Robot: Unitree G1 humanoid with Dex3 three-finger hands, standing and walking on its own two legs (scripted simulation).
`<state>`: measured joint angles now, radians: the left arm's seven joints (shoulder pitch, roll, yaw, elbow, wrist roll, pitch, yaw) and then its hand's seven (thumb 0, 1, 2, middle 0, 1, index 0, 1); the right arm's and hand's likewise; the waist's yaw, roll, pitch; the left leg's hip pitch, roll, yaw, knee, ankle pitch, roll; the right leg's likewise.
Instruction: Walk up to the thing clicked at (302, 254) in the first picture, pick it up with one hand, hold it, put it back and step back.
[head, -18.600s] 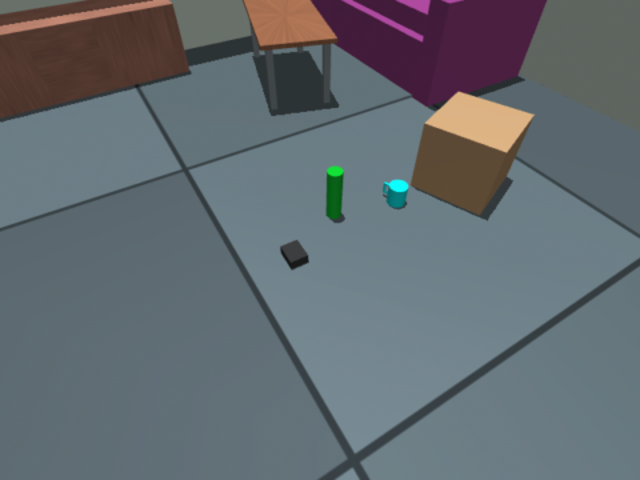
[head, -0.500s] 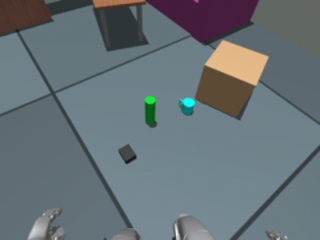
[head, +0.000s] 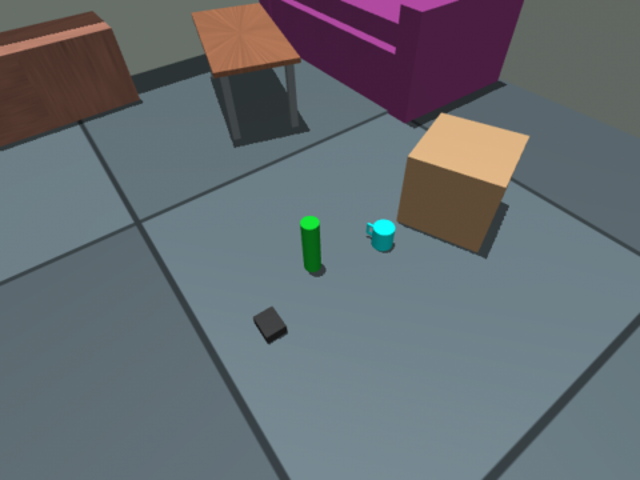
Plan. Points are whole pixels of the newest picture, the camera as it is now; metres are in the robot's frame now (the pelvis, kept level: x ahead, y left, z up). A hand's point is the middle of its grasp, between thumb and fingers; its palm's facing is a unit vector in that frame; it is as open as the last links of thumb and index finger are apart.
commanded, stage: walk up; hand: left
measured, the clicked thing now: (270, 324) +0.73 +0.24 -0.74
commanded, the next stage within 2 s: stand in 0.84 s
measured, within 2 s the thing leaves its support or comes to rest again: neither
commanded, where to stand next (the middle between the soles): +0.40 +0.01 m, yaw +2 degrees
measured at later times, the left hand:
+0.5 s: hand out of the picture +0.11 +0.27 -0.14, palm faces +0.04 -0.94 -0.35, open 7.3 cm
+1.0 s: hand out of the picture +0.10 +0.26 -0.14, palm faces -0.01 -0.94 -0.34, open 7.3 cm
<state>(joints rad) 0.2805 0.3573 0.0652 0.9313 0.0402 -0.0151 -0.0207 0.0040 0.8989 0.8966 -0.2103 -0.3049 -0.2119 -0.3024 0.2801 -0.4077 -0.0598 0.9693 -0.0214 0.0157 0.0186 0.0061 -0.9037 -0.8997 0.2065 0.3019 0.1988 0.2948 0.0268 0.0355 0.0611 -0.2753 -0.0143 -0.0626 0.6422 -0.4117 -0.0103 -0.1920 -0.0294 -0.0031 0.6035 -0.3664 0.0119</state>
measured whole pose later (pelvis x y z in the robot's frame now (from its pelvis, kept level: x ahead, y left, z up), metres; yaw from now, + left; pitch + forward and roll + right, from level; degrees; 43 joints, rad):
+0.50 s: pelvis +0.03 +0.01 +0.00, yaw +1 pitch -3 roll +1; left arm 0.15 0.36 0.03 0.97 0.01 -0.03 -0.01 0.00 0.90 0.90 -0.21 -0.30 -0.21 -0.30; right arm 0.17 -0.37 -0.05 1.00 -0.02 -0.03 0.01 0.00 -0.90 -0.90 0.21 0.30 0.20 0.29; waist 0.02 -0.01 0.09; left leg -0.24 -0.01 -0.01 0.55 -0.25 0.00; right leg -0.17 -0.05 -0.02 0.59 -0.36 0.02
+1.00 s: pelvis +0.03 +0.01 +0.02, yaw +0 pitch -3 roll +0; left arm 0.11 0.36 0.00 1.12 0.01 -0.03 -0.01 0.00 0.90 0.90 -0.21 -0.30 -0.21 -0.30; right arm 0.04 -0.34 -0.01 1.10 0.00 -0.02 0.01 0.00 -0.90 -0.90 0.21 0.30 0.20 0.30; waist 0.01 0.00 0.07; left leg -0.15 0.02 0.00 0.37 -0.17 -0.01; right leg -0.06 -0.03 -0.02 0.35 -0.23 0.02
